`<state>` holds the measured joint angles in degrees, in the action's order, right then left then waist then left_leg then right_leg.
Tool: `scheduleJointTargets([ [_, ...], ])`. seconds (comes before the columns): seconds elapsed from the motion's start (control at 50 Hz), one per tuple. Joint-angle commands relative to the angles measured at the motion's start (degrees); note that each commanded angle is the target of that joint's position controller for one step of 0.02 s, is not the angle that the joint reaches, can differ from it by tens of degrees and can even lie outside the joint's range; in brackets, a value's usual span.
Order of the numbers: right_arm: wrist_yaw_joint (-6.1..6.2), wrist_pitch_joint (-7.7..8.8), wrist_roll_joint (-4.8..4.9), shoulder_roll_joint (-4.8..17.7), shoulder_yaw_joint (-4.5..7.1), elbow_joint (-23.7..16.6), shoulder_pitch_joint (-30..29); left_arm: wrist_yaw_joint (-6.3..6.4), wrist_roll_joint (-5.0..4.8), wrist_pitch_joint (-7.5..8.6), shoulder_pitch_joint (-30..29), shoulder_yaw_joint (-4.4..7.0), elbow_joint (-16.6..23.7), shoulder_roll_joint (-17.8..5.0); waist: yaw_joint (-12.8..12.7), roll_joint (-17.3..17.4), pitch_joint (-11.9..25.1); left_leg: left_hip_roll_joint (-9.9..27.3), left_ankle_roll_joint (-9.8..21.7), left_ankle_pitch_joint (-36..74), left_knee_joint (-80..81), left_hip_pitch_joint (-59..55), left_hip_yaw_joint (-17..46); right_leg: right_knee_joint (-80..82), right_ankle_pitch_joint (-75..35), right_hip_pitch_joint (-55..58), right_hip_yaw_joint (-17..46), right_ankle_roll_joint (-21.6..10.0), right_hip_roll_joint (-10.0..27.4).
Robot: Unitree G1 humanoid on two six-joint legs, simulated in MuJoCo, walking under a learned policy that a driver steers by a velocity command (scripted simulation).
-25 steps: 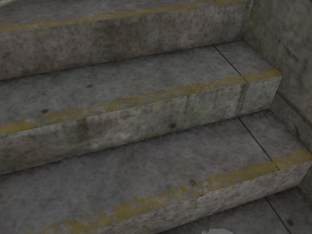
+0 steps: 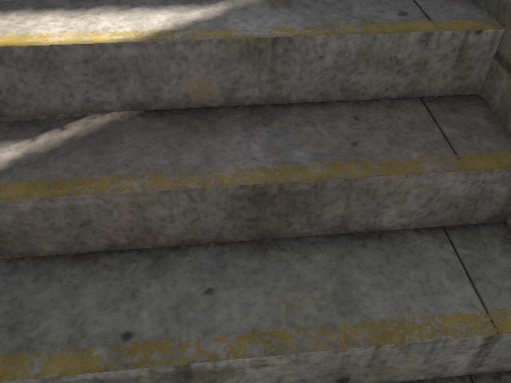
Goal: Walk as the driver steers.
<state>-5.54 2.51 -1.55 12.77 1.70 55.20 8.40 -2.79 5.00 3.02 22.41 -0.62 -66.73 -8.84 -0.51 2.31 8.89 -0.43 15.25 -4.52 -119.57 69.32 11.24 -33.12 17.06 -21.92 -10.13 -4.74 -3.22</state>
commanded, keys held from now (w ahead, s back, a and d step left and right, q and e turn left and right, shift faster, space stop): w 0.06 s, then w+e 0.38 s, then e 0.08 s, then q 0.48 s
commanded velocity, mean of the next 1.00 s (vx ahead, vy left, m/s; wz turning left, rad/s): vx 0.33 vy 0.00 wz -0.07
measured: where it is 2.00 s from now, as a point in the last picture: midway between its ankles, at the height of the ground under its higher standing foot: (323, 328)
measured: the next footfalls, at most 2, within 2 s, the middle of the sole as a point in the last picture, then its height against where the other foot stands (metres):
left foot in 0.22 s outside the picture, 0.18 m higher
right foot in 0.80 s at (377, 310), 0.18 m higher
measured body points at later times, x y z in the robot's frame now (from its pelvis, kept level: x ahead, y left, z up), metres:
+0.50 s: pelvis +0.27 +0.03 +0.17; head +0.26 +0.04 +0.62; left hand +0.41 +0.26 +0.03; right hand +0.20 -0.19 +0.01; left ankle +0.27 +0.14 -0.54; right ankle +0.26 -0.13 -0.33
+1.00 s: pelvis +0.46 -0.10 +0.28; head +0.49 -0.11 +0.73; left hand +0.66 +0.10 +0.16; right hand +0.47 -0.35 +0.13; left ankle +0.36 +0.09 -0.25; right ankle +0.54 -0.21 -0.36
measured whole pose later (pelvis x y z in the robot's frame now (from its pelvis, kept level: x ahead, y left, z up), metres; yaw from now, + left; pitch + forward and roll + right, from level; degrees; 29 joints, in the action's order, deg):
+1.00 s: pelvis +0.46 -0.10 +0.28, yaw -6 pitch +8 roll -2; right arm -2.9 6.0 -0.1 11.4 4.1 58.3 14.9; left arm -1.4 2.3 3.6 -0.7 -0.6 -53.7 -10.8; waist 0.1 1.9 4.9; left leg 1.9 2.0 -7.5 -95.3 39.8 9.8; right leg -64.3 22.7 -49.3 -11.6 -4.5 5.0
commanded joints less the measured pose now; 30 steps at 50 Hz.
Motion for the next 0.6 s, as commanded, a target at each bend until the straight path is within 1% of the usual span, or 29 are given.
scheduleJointTargets([
  [0.02,0.38,-0.41,0.44,-7.2,-4.26,-4.9,-4.9,-0.42,3.18,1.21,-2.0,-1.91,2.2,4.0,3.6,-3.9,-6.7,0.4,3.4,-4.5,-17.2,16.2,-3.9,18.8,-0.1,0.3,16.5,-8.5,14.0],
  [0.04,0.92,-0.45,0.55,-6.9,-4.92,-6.9,-8.8,-0.75,3.84,1.06,1.0,-2.04,1.1,3.5,2.2,-3.3,-6.9,1.3,4.4,-2.5,-12.1,18.8,-4.3,19.5,1.6,3.0,15.7,-7.9,13.7],
  [0.06,1.53,-0.78,0.1,-4.4,-4.78,-9.9,-13.9,-1.78,4.52,1.19,3.8,-2.31,0.2,2.5,1.2,-0.4,-4.5,3.1,3.5,5.3,2.5,15.4,-6.7,20.1,0.8,3.8,13.2,-6.3,12.8],
  [0.08,1.97,-1.14,0.14,-3.4,-4.94,-10.8,-16.9,-1.97,3.83,1.3,5.4,-2.12,0.5,1.6,0.2,-3.0,-4.0,6.1,1.4,5.4,8.6,13.1,-10.4,20.9,-3.1,3.7,12.8,-6.9,12.0],
  [0.1,2.37,-1.75,0.04,-3.1,-4.98,-11.7,-19.0,-1.68,3.32,1.51,8.0,-2.34,0.2,1.5,-0.5,-5.7,-3.8,7.3,-0.7,5.3,12.0,11.9,-12.9,21.9,-5.4,4.2,13.1,-7.6,11.6],
  [0.12,2.34,-3.06,-0.43,-2.4,-4.99,-13.2,-24.3,-2.84,1.79,1.47,7.0,-2.63,1.7,0.8,-1.2,-6.8,-6.1,7.9,-2.8,-4.3,18.4,4.4,-16.7,28.0,-9.7,-1.6,12.6,-9.1,13.9],
  [0.14,2.05,-4.14,-0.94,-2.9,-5.6,-14.5,-27.2,-3.7,0.31,1.4,7.8,-2.82,2.6,-0.1,-2.0,-7.3,-5.6,6.9,-4.1,-10.6,26.3,-4.9,-17.3,30.6,-14.8,-5.9,13.0,-10.7,14.9],
  [0.16,0.89,-4.78,-1.09,-5.5,-5.98,-13.3,-23.2,-4.32,-1.92,2.22,5.8,-2.87,4.3,-1.9,0.6,-12.4,-5.1,4.3,-6.4,-11.6,27.7,-17.5,-19.8,30.9,-31.6,-9.3,12.4,-13.0,16.3],
  [0.18,0.41,-4.95,-0.62,-3.4,-5.21,-14.5,-23.5,-4.85,-2.57,3.62,6.5,-2.37,4.3,-4.8,1.6,-11.3,-3.4,1.2,-7.2,-12.4,31.7,-21.9,-22.4,28.1,-55.2,-5.1,12.4,-14.8,17.6],
  [0.2,0.24,-4.81,-0.12,-2.5,-4.69,-15.0,-23.4,-4.6,-3.24,4.75,8.5,-1.26,3.4,-8.4,2.3,-11.8,-2.0,-1.5,-8.1,-18.5,39.8,-22.3,-22.5,23.2,-74.5,5.1,11.9,-14.4,18.4],
  [0.22,0.73,-4.4,-0.61,-2.0,-4.16,-14.8,-18.7,-4.27,-4.0,5.46,8.3,-0.04,2.9,-10.0,4.5,-12.3,0.2,-2.9,-7.2,-19.4,49.7,-23.5,-20.9,17.5,-88.9,17.3,12.3,-12.6,19.6],
  [0.24,1.81,-3.69,-0.91,-0.4,-3.28,-14.6,-13.8,-4.33,-3.91,5.45,6.9,1.33,2.3,-11.7,5.8,-14.5,3.6,-2.9,-5.6,-16.9,56.2,-30.1,-17.9,10.3,-96.8,21.0,11.0,-10.0,18.8],
  [0.26,2.7,-3.42,-0.74,1.1,-3.11,-11.7,-4.1,-4.17,-1.65,5.9,11.4,1.23,2.3,-7.8,5.0,-6.1,16.6,3.1,-0.1,4.3,52.9,-54.2,-7.6,-2.4,-93.2,5.9,11.2,-6.7,16.6],
  [0.28,3.9,-3.97,-1.35,4.1,-2.31,-9.2,6.3,-5.03,-1.75,5.27,10.1,0.66,3.5,-5.3,9.3,1.1,19.0,9.2,3.7,-13.0,70.1,-64.2,11.7,-13.4,-69.8,-8.1,14.1,-6.6,10.6],
  [0.3,3.74,-4.25,-3.76,8.5,-0.89,-6.0,17.2,-6.09,-2.44,3.3,4.4,1.29,1.4,-1.9,14.7,12.2,12.0,19.0,9.1,-28.9,90.9,-62.0,35.0,-41.4,-21.8,-24.2,18.1,-4.3,2.8],
  [0.32,4.75,-2.08,-2.89,9.6,0.26,-4.3,16.6,-5.38,-4.99,2.82,1.6,2.19,1.0,-2.4,13.4,7.8,4.7,19.8,6.0,-38.3,94.0,-56.2,38.1,-62.7,-21.4,-32.7,25.5,-3.4,3.6],
  [0.34,4.86,-0.53,-0.92,7.4,0.4,-2.0,14.1,-4.12,-4.38,3.04,-0.9,2.72,1.8,-2.0,10.3,9.7,-0.4,19.8,4.7,-36.2,93.0,-51.0,31.2,-72.7,-21.1,-37.8,25.0,-3.9,3.7],
  [0.36,4.18,0.19,0.12,1.2,-0.51,1.0,10.3,-2.79,-3.92,3.4,-4.6,3.1,3.6,-1.5,6.5,2.0,-1.3,18.6,3.1,-27.7,91.4,-50.6,22.0,-76.8,-18.6,-41.0,24.3,-5.7,2.8],
  [0.38,3.82,0.04,-0.06,-4.9,-2.13,2.9,7.7,-2.29,-3.81,2.88,-7.1,2.68,5.3,-0.3,4.1,-2.0,-0.4,18.9,1.6,-19.2,91.2,-50.7,17.4,-80.2,-19.0,-42.9,25.1,-7.5,2.5],
  [0.4,3.71,0.1,-0.24,-9.5,-3.23,3.3,3.5,-1.87,-3.64,2.18,-7.5,2.4,6.1,1.5,1.6,-4.7,-0.3,17.7,-0.7,-13.1,91.5,-49.3,11.3,-78.5,-18.0,-43.0,25.7,-8.8,3.3],
  [0.42,3.99,0.31,-0.14,-10.8,-3.52,3.7,0.9,-1.98,-3.52,1.45,-6.6,1.93,6.0,4.0,-0.5,-3.6,-2.0,15.5,-2.4,-11.1,92.8,-47.6,4.4,-76.4,-15.7,-43.8,26.0,-9.9,3.5],
  [0.44,3.52,0.46,-0.68,-10.1,-3.21,5.2,3.2,-2.17,-3.32,0.7,-8.2,1.23,7.5,4.2,-1.9,-4.0,-1.9,16.1,-2.8,-5.8,94.4,-47.9,0.4,-76.7,-16.3,-45.2,23.1,-10.3,4.8],
  [0.46,3.43,0.88,-1.79,-9.9,-3.05,5.0,2.3,-2.35,-3.71,0.5,-9.9,0.59,8.6,4.9,-2.7,-3.1,-3.0,15.2,-3.2,-0.3,96.6,-47.3,-5.7,-78.8,-13.7,-46.9,21.6,-10.8,5.3],
  [0.48,3.41,1.32,-2.13,-8.4,-2.47,4.0,0.7,-2.67,-4.08,0.34,-11.7,0.2,9.6,4.9,-2.8,-2.7,-3.2,14.3,-2.8,3.2,99.9,-47.5,-12.1,-76.5,-10.4,-46.5,18.4,-10.1,6.2],
  [0.5,3.2,1.47,-3.61,-8.0,-2.51,4.5,1.3,-2.78,-4.92,-0.02,-16.7,0.03,12.0,2.8,-2.7,-3.1,-3.5,13.1,-4.1,3.9,102.6,-46.4,-16.3,-73.6,-11.3,-46.6,16.6,-10.0,7.6],
  [0.52,3.18,2.26,-3.67,-6.8,-2.74,2.9,-0.4,-3.0,-4.46,-0.09,-16.6,0.58,12.7,0.5,-4.1,0.5,-3.0,14.5,-3.4,13.1,104.6,-45.7,-17.6,-73.9,-10.7,-43.8,15.6,-7.7,9.1],
  [0.54,3.72,2.59,-4.12,-5.0,-2.27,4.3,3.4,-2.95,-5.17,-0.28,-17.8,-0.05,14.2,0.6,-2.7,3.5,-2.0,15.4,-2.3,22.9,105.5,-49.5,-16.2,-84.4,-3.3,-46.8,13.1,-6.5,7.7],
  [0.58,4.83,2.68,-6.21,-3.3,-2.15,9.0,14.5,-1.12,-5.63,-0.75,-27.0,-1.24,19.2,0.6,1.4,-1.2,-3.4,17.0,-3.3,24.6,104.8,-65.1,-14.5,-87.4,3.5,-63.2,16.0,-7.5,7.0],
  [0.6,5.3,2.8,-6.96,-3.0,-2.29,11.5,19.4,-0.37,-5.22,-0.92,-29.6,-1.88,21.4,1.1,3.0,-1.0,-3.4,18.1,-3.5,25.0,104.8,-73.3,-12.5,-88.0,5.8,-70.7,17.1,-8.4,6.6],
])
Over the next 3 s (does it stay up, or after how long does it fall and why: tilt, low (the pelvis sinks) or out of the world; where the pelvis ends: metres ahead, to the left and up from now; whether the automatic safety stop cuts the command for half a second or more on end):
stays up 0.61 -0.08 0.37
